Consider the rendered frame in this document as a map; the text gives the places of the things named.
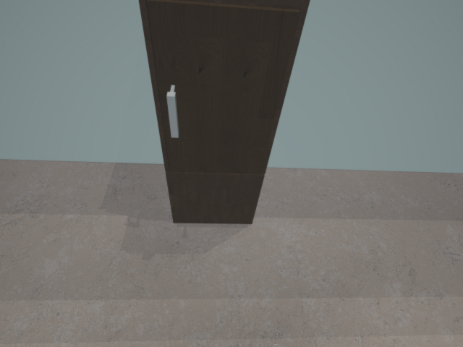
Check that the handle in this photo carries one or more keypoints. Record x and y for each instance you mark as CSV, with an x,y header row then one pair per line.
x,y
172,108

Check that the cupboard door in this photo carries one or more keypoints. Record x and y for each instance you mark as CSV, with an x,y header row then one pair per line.
x,y
228,64

